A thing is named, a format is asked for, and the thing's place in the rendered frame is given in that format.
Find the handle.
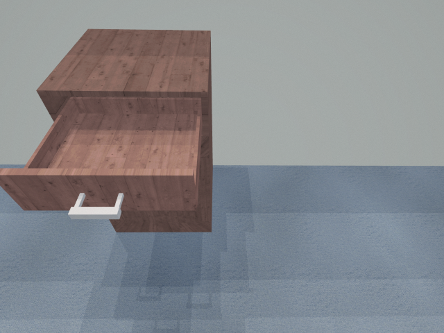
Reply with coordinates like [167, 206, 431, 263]
[68, 193, 124, 219]

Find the drawer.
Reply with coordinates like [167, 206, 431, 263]
[0, 97, 203, 211]

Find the cabinet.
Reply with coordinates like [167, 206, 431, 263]
[36, 29, 213, 232]

